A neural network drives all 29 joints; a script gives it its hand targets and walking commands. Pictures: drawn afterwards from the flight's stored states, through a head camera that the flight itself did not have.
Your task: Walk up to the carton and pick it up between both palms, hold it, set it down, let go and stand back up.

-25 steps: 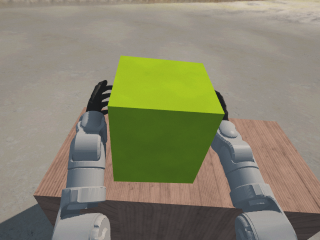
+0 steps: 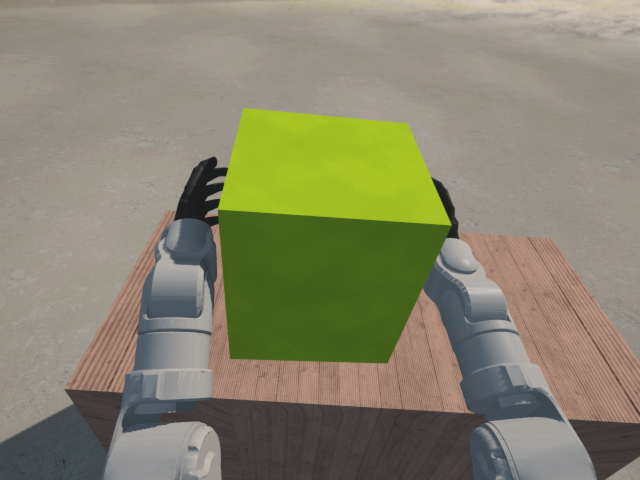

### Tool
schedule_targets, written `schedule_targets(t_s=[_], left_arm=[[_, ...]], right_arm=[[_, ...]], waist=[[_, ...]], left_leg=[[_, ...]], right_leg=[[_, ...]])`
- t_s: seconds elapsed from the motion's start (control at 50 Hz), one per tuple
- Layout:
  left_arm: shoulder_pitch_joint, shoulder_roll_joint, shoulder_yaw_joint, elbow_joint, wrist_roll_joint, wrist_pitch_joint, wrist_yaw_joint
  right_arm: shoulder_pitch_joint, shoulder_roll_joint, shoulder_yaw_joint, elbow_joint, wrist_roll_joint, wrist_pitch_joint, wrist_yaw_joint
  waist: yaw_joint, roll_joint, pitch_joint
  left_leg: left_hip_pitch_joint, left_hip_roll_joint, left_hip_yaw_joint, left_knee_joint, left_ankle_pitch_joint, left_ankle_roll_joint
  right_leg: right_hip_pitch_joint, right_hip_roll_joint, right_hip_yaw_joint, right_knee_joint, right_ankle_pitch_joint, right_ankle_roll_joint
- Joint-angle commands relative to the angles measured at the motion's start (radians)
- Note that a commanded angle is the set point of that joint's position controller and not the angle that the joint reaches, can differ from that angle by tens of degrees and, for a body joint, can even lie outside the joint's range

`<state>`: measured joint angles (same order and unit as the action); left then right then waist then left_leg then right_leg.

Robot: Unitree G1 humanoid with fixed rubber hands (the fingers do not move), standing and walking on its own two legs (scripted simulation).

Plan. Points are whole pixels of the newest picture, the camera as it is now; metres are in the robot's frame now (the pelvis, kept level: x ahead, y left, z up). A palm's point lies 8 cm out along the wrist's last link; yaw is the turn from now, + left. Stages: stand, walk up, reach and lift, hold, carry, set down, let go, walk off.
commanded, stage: hold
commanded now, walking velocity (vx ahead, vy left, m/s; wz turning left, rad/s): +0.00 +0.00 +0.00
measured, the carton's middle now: (318, 241) +0.38 -0.01 +0.16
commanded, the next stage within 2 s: none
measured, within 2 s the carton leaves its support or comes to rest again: neither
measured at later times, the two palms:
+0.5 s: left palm (190, 224) +0.36 +0.15 +0.20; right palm (439, 240) +0.36 -0.16 +0.18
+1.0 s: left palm (195, 223) +0.37 +0.14 +0.20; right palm (439, 243) +0.36 -0.16 +0.17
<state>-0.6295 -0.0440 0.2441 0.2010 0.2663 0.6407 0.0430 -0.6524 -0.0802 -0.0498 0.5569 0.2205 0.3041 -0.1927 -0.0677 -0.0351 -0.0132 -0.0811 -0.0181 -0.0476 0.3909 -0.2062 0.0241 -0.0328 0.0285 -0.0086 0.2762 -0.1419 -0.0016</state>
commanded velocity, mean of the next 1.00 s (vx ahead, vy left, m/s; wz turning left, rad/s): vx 0.00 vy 0.00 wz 0.00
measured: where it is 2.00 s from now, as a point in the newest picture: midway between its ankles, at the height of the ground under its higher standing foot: outside the picture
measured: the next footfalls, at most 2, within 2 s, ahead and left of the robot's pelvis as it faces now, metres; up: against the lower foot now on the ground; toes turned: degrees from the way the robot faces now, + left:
none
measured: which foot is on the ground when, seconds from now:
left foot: down 0.00-1.00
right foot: down 0.00-1.00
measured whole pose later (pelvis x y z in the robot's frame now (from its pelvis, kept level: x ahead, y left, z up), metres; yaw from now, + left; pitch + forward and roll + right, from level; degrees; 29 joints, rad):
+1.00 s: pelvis +0.00 +0.00 +0.00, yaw +0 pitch -7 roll -2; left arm -0.65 -0.05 0.25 0.23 0.28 0.65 0.04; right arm -0.66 -0.09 -0.05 0.59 0.22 0.30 -0.19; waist -0.07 -0.04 0.00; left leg -0.07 -0.02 -0.05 0.39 -0.20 0.03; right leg -0.03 0.03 -0.01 0.28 -0.14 0.00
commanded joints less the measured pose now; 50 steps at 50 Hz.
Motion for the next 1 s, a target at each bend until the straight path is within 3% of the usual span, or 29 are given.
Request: schedule_targets(t_s=[0.0,0.04,0.08,0.16,0.22,0.26,0.32,0.42,0.46,0.48,0.54,0.56,0.6,0.62,0.68,0.72,0.76,0.82,0.86,0.9,0.94,0.98], left_arm=[[-0.638,-0.622,-0.498,-0.037,-0.123,-0.042,-0.139],[-0.638,-0.643,-0.534,-0.133,-0.135,-0.044,-0.141],[-0.669,-0.645,-0.556,-0.155,-0.159,-0.052,-0.139],[-0.616,-0.649,-0.556,-0.121,-0.156,-0.054,-0.135],[-0.604,-0.637,-0.557,-0.163,-0.146,-0.047,-0.134],[-0.605,-0.635,-0.573,-0.177,-0.155,-0.041,-0.138],[-0.602,-0.611,-0.523,-0.113,-0.133,-0.036,-0.146],[-0.597,-0.633,-0.562,-0.167,-0.159,-0.034,-0.152],[-0.623,-0.618,-0.537,-0.153,-0.142,-0.036,-0.149],[-0.61,-0.595,-0.51,-0.115,-0.129,-0.033,-0.152],[-0.635,-0.619,-0.514,-0.095,-0.139,-0.037,-0.155],[-0.657,-0.62,-0.505,-0.078,-0.139,-0.041,-0.154],[-0.659,-0.639,-0.549,-0.129,-0.158,-0.049,-0.143],[-0.63,-0.642,-0.55,-0.117,-0.154,-0.045,-0.14],[-0.608,-0.648,-0.532,-0.052,-0.131,-0.035,-0.147],[-0.655,-0.645,-0.533,-0.081,-0.139,-0.042,-0.147],[-0.678,-0.675,-0.546,-0.07,-0.155,-0.05,-0.139],[-0.677,-0.664,-0.556,-0.083,-0.169,-0.067,-0.123],[-0.676,-0.661,-0.536,-0.045,-0.151,-0.069,-0.119],[-0.618,-0.65,-0.525,-0.061,-0.138,-0.057,-0.119],[-0.627,-0.647,-0.513,-0.072,-0.131,-0.045,-0.128],[-0.66,-0.638,-0.483,-0.012,-0.134,-0.045,-0.141]], right_arm=[[-0.827,0.663,0.4,-0.272,0.058,-0.032,0.074],[-0.803,0.679,0.43,-0.317,0.072,-0.04,0.076],[-0.844,0.687,0.447,-0.369,0.088,-0.05,0.073],[-0.867,0.685,0.46,-0.424,0.09,-0.053,0.063],[-0.803,0.681,0.472,-0.401,0.097,-0.043,0.062],[-0.791,0.671,0.478,-0.396,0.104,-0.035,0.061],[-0.852,0.669,0.464,-0.399,0.093,-0.039,0.063],[-0.844,0.683,0.468,-0.465,0.093,-0.044,0.053],[-0.826,0.675,0.46,-0.388,0.091,-0.03,0.059],[-0.811,0.676,0.452,-0.352,0.08,-0.025,0.063],[-0.838,0.685,0.42,-0.347,0.056,-0.035,0.073],[-0.87,0.693,0.416,-0.364,0.052,-0.043,0.074],[-0.856,0.697,0.434,-0.372,0.068,-0.052,0.077],[-0.865,0.683,0.451,-0.398,0.081,-0.053,0.075],[-0.826,0.65,0.394,-0.315,0.056,-0.042,0.076],[-0.832,0.652,0.38,-0.28,0.045,-0.046,0.084],[-0.903,0.666,0.383,-0.335,0.048,-0.063,0.093],[-0.905,0.682,0.403,-0.352,0.048,-0.069,0.094],[-0.893,0.678,0.398,-0.304,0.047,-0.066,0.097],[-0.871,0.667,0.435,-0.346,0.078,-0.067,0.088],[-0.838,0.669,0.432,-0.304,0.083,-0.053,0.082],[-0.931,0.674,0.405,-0.34,0.064,-0.061,0.081]], waist=[[-0.013,0.06,-0.318],[-0.025,0.07,-0.395],[-0.029,0.073,-0.447],[-0.009,0.056,-0.424],[-0.011,0.056,-0.423],[-0.031,0.057,-0.417],[0.002,0.039,-0.358],[-0.016,0.042,-0.434],[-0.005,0.056,-0.36],[-0.003,0.03,-0.337],[-0.011,0.042,-0.352],[0.0,0.041,-0.371],[-0.009,0.076,-0.415],[-0.002,0.06,-0.425],[-0.031,0.088,-0.329],[-0.033,0.089,-0.343],[-0.021,0.095,-0.38],[-0.013,0.063,-0.425],[-0.008,0.076,-0.386],[0.004,0.055,-0.43],[-0.009,0.051,-0.382],[0.01,0.023,-0.378]], left_leg=[[0.089,-0.016,0.015,-0.063,0.235,-0.045],[0.128,-0.015,0.008,-0.048,0.323,-0.055],[0.14,-0.023,0.007,-0.023,0.364,-0.062],[0.124,-0.022,0.003,-0.019,0.361,-0.05],[0.144,-0.017,0.005,-0.02,0.403,-0.059],[0.154,-0.014,0.0,-0.024,0.401,-0.063],[0.092,-0.021,0.011,-0.048,0.299,-0.037],[0.135,-0.019,0.007,-0.02,0.373,-0.047],[0.115,-0.02,0.008,-0.043,0.318,-0.048],[0.102,-0.019,0.012,-0.056,0.277,-0.033],[0.077,-0.015,0.019,-0.08,0.196,-0.029],[0.068,-0.019,0.021,-0.077,0.198,-0.026],[0.11,-0.017,0.014,-0.053,0.279,-0.044],[0.134,-0.016,0.014,-0.038,0.323,-0.047],[0.124,-0.008,0.011,-0.055,0.263,-0.055],[0.105,-0.008,0.012,-0.067,0.229,-0.056],[0.102,-0.008,0.013,-0.066,0.219,-0.055],[0.127,-0.007,0.007,-0.045,0.278,-0.047],[0.109,-0.009,0.006,-0.053,0.247,-0.039],[0.133,-0.009,0.005,-0.033,0.333,-0.042],[0.142,-0.006,0.004,-0.042,0.329,-0.046],[0.094,-0.011,0.015,-0.062,0.224,-0.027]], right_leg=[[0.089,0.027,-0.026,-0.028,0.127,0.033],[0.13,0.035,-0.026,-0.009,0.218,0.03],[0.143,0.036,-0.029,0.001,0.261,0.036],[0.124,0.037,-0.022,0.001,0.276,0.04],[0.149,0.041,-0.025,0.003,0.305,0.035],[0.149,0.041,-0.025,0.0,0.304,0.033],[0.136,0.026,-0.018,-0.012,0.242,0.044],[0.154,0.034,-0.022,-0.005,0.312,0.045],[0.119,0.034,-0.026,-0.012,0.247,0.038],[0.116,0.03,-0.025,-0.021,0.212,0.043],[0.098,0.023,-0.024,-0.029,0.127,0.035],[0.102,0.024,-0.024,-0.026,0.127,0.032],[0.112,0.032,-0.03,-0.016,0.174,0.027],[0.109,0.038,-0.028,-0.011,0.213,0.034],[0.069,0.035,-0.026,-0.03,0.133,0.023],[0.06,0.034,-0.036,-0.023,0.084,0.017],[0.05,0.035,-0.035,-0.027,0.062,0.014],[0.054,0.039,-0.042,-0.018,0.12,0.023],[0.044,0.031,-0.031,-0.018,0.111,0.025],[0.101,0.041,-0.029,-0.005,0.204,0.026],[0.101,0.042,-0.032,-0.013,0.187,0.026],[0.078,0.028,-0.023,-0.028,0.11,0.032]])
